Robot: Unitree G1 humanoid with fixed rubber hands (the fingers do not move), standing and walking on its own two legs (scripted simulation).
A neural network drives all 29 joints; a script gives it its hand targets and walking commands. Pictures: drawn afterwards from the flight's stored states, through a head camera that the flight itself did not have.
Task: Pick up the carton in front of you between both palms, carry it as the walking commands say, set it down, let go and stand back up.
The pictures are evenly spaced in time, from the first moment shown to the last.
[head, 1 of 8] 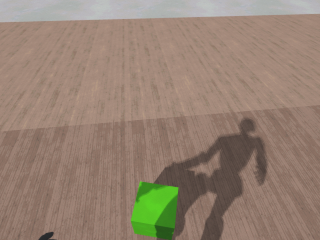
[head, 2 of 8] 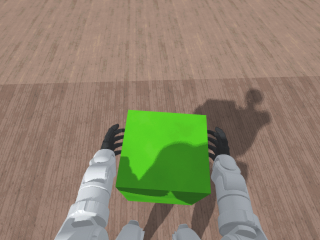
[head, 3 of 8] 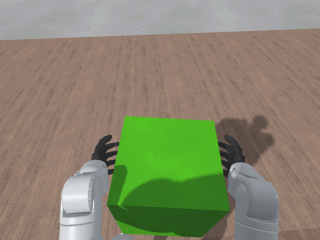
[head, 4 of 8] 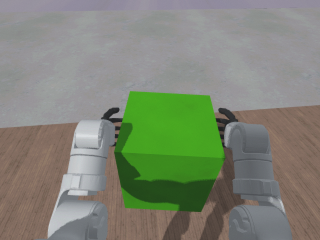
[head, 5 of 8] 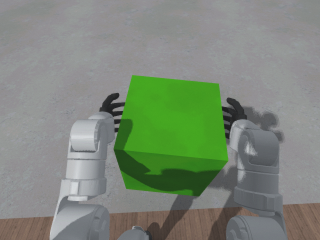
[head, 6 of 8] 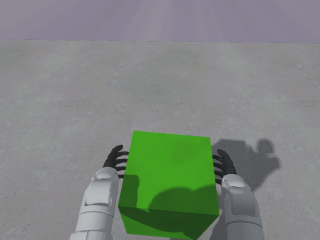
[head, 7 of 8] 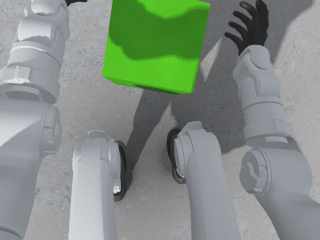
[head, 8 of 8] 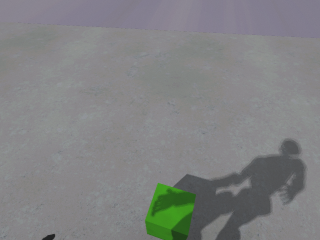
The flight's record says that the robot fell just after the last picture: no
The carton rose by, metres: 0.68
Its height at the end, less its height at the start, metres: -0.26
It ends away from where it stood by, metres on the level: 4.92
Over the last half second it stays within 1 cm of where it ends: yes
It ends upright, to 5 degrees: yes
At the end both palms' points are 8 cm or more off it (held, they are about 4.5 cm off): yes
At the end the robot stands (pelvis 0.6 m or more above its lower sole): yes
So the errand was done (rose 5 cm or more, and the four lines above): yes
